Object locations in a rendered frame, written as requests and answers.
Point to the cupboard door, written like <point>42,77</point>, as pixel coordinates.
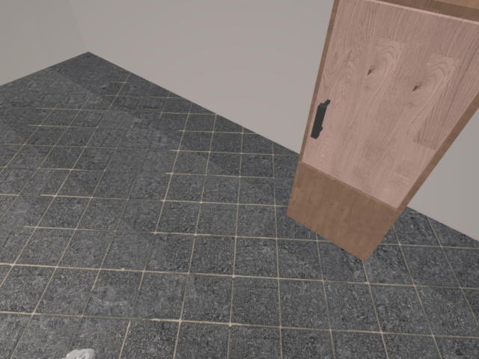
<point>399,79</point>

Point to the handle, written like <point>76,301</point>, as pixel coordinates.
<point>317,127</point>

